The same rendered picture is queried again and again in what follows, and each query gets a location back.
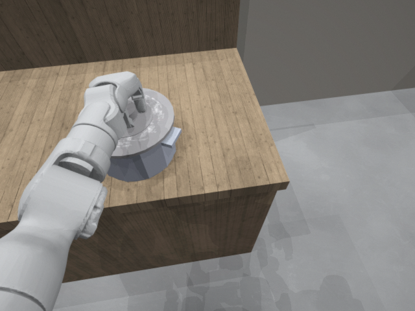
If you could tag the table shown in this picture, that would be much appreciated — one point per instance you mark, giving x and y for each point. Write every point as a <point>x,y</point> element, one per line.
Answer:
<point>212,199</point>

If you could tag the robot left hand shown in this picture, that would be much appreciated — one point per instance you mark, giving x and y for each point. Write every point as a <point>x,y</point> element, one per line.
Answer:
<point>133,88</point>

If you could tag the robot left upper arm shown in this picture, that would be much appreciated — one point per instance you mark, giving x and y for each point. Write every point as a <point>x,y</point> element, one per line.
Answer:
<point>33,256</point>

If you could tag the pot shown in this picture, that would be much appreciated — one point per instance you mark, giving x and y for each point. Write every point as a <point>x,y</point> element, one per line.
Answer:
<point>148,164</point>

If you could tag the knob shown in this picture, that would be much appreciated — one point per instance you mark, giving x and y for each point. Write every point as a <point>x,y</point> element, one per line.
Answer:
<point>132,111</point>

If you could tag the robot left forearm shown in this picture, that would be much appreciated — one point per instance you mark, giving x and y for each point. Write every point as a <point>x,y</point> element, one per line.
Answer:
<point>89,145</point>

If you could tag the lid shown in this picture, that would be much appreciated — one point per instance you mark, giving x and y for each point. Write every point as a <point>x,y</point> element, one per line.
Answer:
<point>150,128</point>

